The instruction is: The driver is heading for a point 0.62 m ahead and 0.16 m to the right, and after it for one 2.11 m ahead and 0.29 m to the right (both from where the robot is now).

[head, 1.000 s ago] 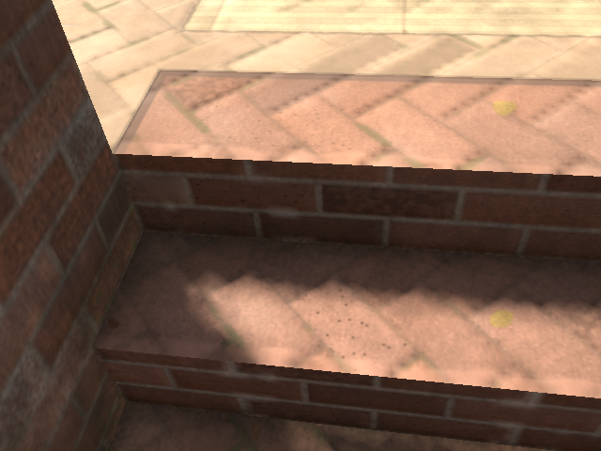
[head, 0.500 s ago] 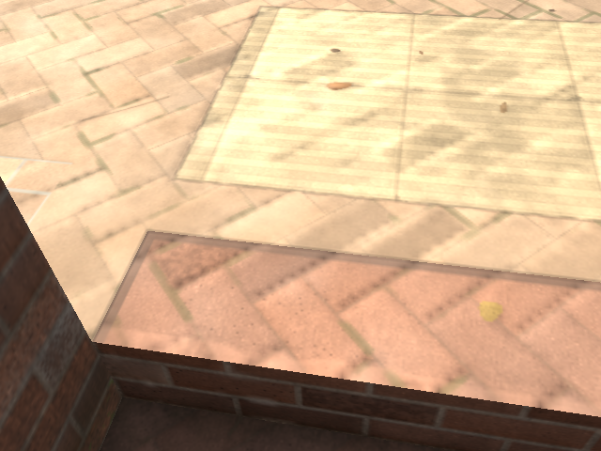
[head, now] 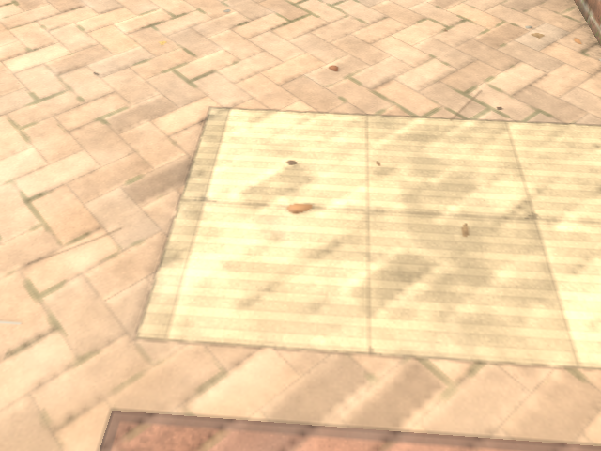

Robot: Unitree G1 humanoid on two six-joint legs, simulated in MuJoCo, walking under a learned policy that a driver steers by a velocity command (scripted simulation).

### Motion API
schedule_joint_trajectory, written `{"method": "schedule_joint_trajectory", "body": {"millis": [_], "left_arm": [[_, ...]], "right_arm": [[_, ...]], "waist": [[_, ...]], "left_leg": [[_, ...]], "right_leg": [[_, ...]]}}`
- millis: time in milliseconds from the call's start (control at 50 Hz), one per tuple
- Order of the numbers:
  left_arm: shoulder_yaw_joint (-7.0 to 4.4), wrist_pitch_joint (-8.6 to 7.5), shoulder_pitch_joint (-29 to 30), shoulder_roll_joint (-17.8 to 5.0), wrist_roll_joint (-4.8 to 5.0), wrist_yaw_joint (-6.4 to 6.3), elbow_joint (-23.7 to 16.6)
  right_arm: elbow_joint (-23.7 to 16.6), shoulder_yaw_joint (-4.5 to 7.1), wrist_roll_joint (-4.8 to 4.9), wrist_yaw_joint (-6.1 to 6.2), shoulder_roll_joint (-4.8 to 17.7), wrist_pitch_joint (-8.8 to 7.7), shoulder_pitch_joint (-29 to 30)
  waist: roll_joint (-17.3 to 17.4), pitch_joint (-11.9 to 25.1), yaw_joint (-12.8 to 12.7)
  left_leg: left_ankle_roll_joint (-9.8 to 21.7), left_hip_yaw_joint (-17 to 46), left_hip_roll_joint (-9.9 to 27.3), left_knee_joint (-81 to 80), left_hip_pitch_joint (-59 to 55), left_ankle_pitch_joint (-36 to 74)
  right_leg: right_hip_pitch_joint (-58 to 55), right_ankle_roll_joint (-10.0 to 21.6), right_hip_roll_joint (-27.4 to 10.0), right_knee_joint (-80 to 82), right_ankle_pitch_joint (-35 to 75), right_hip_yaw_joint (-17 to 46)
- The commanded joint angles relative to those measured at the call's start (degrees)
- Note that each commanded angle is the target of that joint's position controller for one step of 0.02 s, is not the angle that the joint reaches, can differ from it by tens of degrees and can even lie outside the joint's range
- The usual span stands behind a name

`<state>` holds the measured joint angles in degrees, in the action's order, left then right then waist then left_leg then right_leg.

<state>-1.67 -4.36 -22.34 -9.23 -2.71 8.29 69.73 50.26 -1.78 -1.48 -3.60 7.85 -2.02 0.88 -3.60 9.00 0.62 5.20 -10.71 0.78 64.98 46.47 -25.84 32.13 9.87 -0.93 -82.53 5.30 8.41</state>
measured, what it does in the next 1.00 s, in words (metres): climbs, turning right: right foot 0.19 m higher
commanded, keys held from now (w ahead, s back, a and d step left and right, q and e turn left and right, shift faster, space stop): w+e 0.64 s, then w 0.16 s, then w+q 0.20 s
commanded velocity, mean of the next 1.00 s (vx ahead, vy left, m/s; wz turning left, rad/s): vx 0.50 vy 0.00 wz -0.38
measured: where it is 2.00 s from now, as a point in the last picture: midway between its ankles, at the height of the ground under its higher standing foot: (369, 210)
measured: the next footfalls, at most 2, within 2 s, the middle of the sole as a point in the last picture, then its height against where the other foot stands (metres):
right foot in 0.42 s outside the picture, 0.19 m higher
left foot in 1.04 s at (336, 313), level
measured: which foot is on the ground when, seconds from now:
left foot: down 0.00-0.50, up 0.52-1.00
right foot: up 0.00-0.40, down 0.42-1.00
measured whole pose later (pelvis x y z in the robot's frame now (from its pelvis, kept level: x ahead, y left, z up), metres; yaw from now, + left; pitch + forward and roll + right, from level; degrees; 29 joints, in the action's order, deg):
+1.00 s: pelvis +0.50 -0.10 +0.27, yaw -22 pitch +2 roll -1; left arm -1.2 -9.4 -23.3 -11.4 -1.5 3.9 55.7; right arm 39.5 1.6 -2.7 -4.2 11.7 -2.6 -3.7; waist -0.3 3.1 -4.1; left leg 1.9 -1.1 3.5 36.9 36.7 0.2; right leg -1.4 2.1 2.9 -21.1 -24.7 5.0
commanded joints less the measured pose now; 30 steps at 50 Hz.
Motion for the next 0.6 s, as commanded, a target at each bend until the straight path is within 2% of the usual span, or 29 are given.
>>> {"method": "schedule_joint_trajectory", "body": {"millis": [20,40,60,80,100,120,140,160,200,220,240,260,280,300,320,340,360,380,400,420,440,460,480,500,520,540,560,580,600], "left_arm": [[-0.87,-0.58,10.6,-0.5,1.43,-2.66,-7.0],[-0.14,0.26,11.2,2.3,1.24,-3.11,-8.9],[0.84,1.17,9.2,4.3,0.28,-2.89,-9.8],[1.23,1.95,8.3,5.2,0.08,-2.49,-9.5],[1.48,2.60,9.6,5.1,0.61,-1.91,-10.3],[2.20,2.99,14.4,5.7,1.88,-1.88,-11.8],[2.73,3.29,17.0,6.2,1.81,-2.58,-14.2],[3.44,2.85,18.3,5.9,2.47,-3.23,-16.1],[3.91,2.46,20.4,3.9,2.90,-4.40,-18.3],[4.05,3.05,25.5,1.4,2.37,-4.91,-22.0],[3.53,4.01,30.5,-1.8,2.43,-5.57,-24.5],[2.94,5.22,34.7,-2.9,2.12,-5.26,-25.3],[3.62,6.07,39.4,-2.1,2.00,-4.96,-27.7],[3.55,5.90,37.5,-0.2,1.49,-4.08,-26.3],[4.00,5.45,37.7,1.5,0.59,-3.43,-26.8],[3.81,4.68,39.7,0.3,0.32,-3.20,-28.6],[4.23,4.33,39.7,1.4,0.61,-2.58,-28.9],[4.60,4.14,38.7,2.2,1.10,-1.96,-29.1],[4.51,4.12,34.1,2.6,1.24,-1.71,-28.1],[4.29,3.79,28.4,1.8,1.00,-2.21,-26.2],[3.96,3.60,24.9,-0.2,2.06,-2.95,-25.5],[3.25,4.10,21.9,-1.8,2.13,-3.81,-25.3],[1.76,4.95,16.6,-5.9,2.14,-5.20,-24.3],[-0.07,5.08,9.5,-10.5,1.60,-6.68,-23.1],[-2.13,4.74,0.6,-16.1,-0.61,-6.96,-20.1],[-4.03,3.04,-0.3,-19.1,-1.12,-6.84,-20.2],[-3.93,1.27,1.5,-16.5,-0.63,-6.24,-18.4],[-3.23,-0.20,3.5,-13.1,0.61,-5.35,-16.7],[-2.19,-1.02,5.3,-10.0,1.50,-4.65,-14.8]], "right_arm": [[10.4,1.41,1.13,0.77,0.1,-2.12,-14.6],[11.2,0.49,0.88,1.04,-3.7,-2.46,-10.8],[11.7,0.31,-0.38,0.94,-4.3,-3.28,-10.9],[11.1,0.56,-0.58,1.13,-4.1,-3.81,-9.5],[10.1,1.14,-1.19,0.93,-2.2,-3.65,-10.0],[11.5,1.05,-2.53,0.97,-1.8,-3.01,-14.3],[12.6,0.01,-4.34,0.53,-3.8,-2.89,-14.5],[12.4,-0.60,-6.25,0.15,-3.9,-2.67,-14.6],[14.3,-1.19,-6.69,-0.84,-2.2,-3.73,-19.7],[14.6,-1.20,-7.03,-1.13,-0.4,-3.93,-22.3],[14.9,-1.18,-7.26,-1.54,1.0,-3.96,-27.1],[12.8,-0.92,-6.89,-2.17,2.9,-3.85,-27.8],[13.9,-0.76,-7.18,-3.16,4.3,-3.14,-30.6],[13.2,-0.60,-5.96,-2.90,5.0,-3.29,-31.5],[13.9,-0.53,-5.19,-2.88,5.7,-3.57,-34.0],[14.2,-0.28,-4.75,-2.97,7.1,-4.09,-35.5],[13.9,0.65,-4.28,-2.81,10.3,-4.26,-35.7],[13.6,1.59,-3.99,-2.54,13.0,-4.66,-35.6],[12.0,2.23,-3.44,-2.47,13.4,-5.01,-34.7],[11.2,2.40,-3.19,-2.57,13.0,-5.16,-33.9],[10.4,2.76,-3.05,-1.68,11.9,-5.58,-37.4],[10.2,3.12,-3.39,-1.22,12.8,-5.60,-37.4],[8.8,3.29,-4.46,-1.59,11.7,-5.29,-34.1],[6.9,3.41,-5.93,-2.65,10.4,-5.39,-32.2],[4.3,3.99,-5.52,-3.99,7.2,-4.67,-27.5],[3.7,4.20,-3.40,-5.07,5.5,-3.56,-29.4],[2.8,4.62,-2.40,-4.79,5.9,-3.75,-25.5],[0.5,4.25,-2.24,-3.71,6.1,-4.49,-22.4],[-2.1,3.31,-2.40,-2.10,5.0,-4.40,-20.5]], "waist": [[2.3,-2.4,1.7],[1.5,-2.6,-1.6],[1.8,-3.2,-5.1],[3.0,-4.3,-6.2],[4.7,-4.8,-5.3],[9.7,-6.1,-3.6],[7.2,-8.9,-4.8],[5.3,-8.0,-5.5],[6.1,-8.2,-5.0],[4.4,-6.5,-4.3],[5.5,-4.8,-1.9],[8.1,-5.3,0.2],[8.4,-7.1,1.5],[7.5,-6.6,1.3],[9.0,-7.2,1.3],[9.6,-6.0,0.7],[11.6,-4.3,-0.3],[13.0,-2.7,-1.6],[13.0,-0.3,-3.5],[12.8,2.2,-5.3],[10.7,7.3,-3.6],[11.5,8.2,-5.1],[10.1,8.6,-7.4],[3.3,10.2,-9.4],[-7.9,11.3,-10.9],[-8.7,13.5,-9.7],[-4.8,5.0,-8.4],[-0.4,-0.4,-5.5],[1.2,-2.1,-1.8]], "left_leg": [[10.3,39.9,17.7,-39.6,-24.1,-9.1],[8.0,32.5,15.5,-39.8,-23.4,-5.2],[4.7,24.3,13.3,-39.8,-22.7,0.2],[4.0,18.0,11.7,-41.4,-21.2,2.9],[5.1,13.9,12.6,-45.6,-20.9,4.9],[7.1,14.1,14.2,-48.7,-24.2,4.7],[6.6,13.0,14.4,-50.7,-23.1,3.6],[5.5,10.6,14.3,-52.9,-21.7,5.5],[3.8,6.1,12.2,-53.9,-25.6,7.7],[2.8,2.8,11.8,-56.6,-28.1,7.3],[3.3,2.9,12.4,-58.4,-29.3,8.6],[5.0,0.0,12.9,-62.7,-26.3,11.4],[5.4,1.1,15.5,-66.6,-24.5,13.5],[5.4,-1.2,16.4,-66.2,-28.5,18.2],[4.4,-2.1,17.3,-64.6,-33.9,28.4],[4.1,-2.1,18.0,-62.7,-40.5,47.5],[4.5,-3.1,17.9,-59.8,-46.6,65.4],[5.2,-3.9,17.8,-56.8,-51.9,79.4],[6.4,-4.5,18.8,-53.3,-56.2,88.7],[6.3,-4.4,19.3,-48.3,-58.1,96.4],[4.9,-4.4,16.9,-43.1,-51.1,99.1],[4.3,-3.3,15.4,-40.1,-43.8,96.5],[4.4,-1.1,13.5,-34.0,-34.4,91.7],[1.9,1.7,9.4,-20.6,-22.0,68.3],[-2.6,9.4,0.5,10.5,-10.2,22.5],[-1.1,25.5,-4.0,36.6,-4.7,23.5],[0.0,30.3,-5.1,47.5,3.8,25.1],[0.7,29.4,-5.9,52.5,9.7,24.5],[1.2,28.7,-5.6,51.0,13.4,23.3]], "right_leg": [[32.1,4.4,1.6,-37.4,-3.3,8.4],[33.6,6.0,0.6,-33.5,-5.0,8.2],[35.5,6.3,-1.6,-28.9,-1.3,5.2],[36.1,5.9,-2.2,-28.9,-3.9,3.7],[37.5,4.5,-2.6,-34.7,-9.7,-0.8],[45.0,5.4,-1.6,-50.1,-17.4,-3.6],[49.3,8.0,-2.0,-50.5,-15.0,-2.6],[48.3,9.8,-3.4,-46.0,-13.5,-2.7],[51.5,11.9,-4.0,-42.7,-13.3,-1.8],[50.5,11.2,-6.6,-27.9,-14.0,-5.3],[48.6,9.7,-7.7,-20.9,-9.6,-7.9],[43.3,7.8,-8.2,-16.4,-11.4,-13.6],[39.8,6.3,-7.7,-13.7,-23.1,-12.9],[37.9,5.4,-6.9,-12.7,-23.4,-17.5],[37.6,5.7,-6.2,-11.3,-28.2,-16.1],[37.9,6.8,-4.4,-7.5,-30.3,-18.0],[36.6,6.8,-2.6,-3.1,-33.8,-18.9],[34.2,6.2,-0.6,1.6,-36.9,-19.6],[29.0,4.7,1.0,5.9,-36.1,-20.1],[23.6,4.1,2.1,7.6,-33.3,-17.1],[13.7,4.5,2.6,5.6,-23.8,-12.1],[4.8,4.0,4.1,7.7,-25.0,-9.6],[-5.7,3.9,4.8,13.8,-25.7,-5.8],[-18.1,6.7,3.2,24.7,-25.1,6.5],[-21.2,10.1,-3.3,45.9,-26.7,28.6],[-20.1,8.6,-6.7,52.9,-28.5,37.5],[-14.8,5.6,-6.3,52.3,-34.5,36.2],[-13.1,4.8,-6.1,50.9,-26.0,34.7],[-12.9,3.1,-6.2,50.2,-18.8,30.6]]}}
